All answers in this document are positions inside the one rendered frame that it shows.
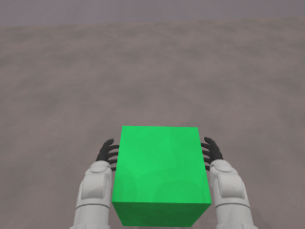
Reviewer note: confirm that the right robot hand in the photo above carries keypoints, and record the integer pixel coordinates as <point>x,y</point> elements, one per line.
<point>213,153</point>

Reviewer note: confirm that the robot left forearm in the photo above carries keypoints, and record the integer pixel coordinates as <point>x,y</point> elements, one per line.
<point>94,198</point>

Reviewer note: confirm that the carton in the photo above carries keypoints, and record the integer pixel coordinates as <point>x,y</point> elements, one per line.
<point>160,177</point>

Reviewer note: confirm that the left robot hand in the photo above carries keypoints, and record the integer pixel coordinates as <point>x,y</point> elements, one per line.
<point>104,154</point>

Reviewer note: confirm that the robot right forearm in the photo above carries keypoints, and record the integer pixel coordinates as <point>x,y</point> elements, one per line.
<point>230,197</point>

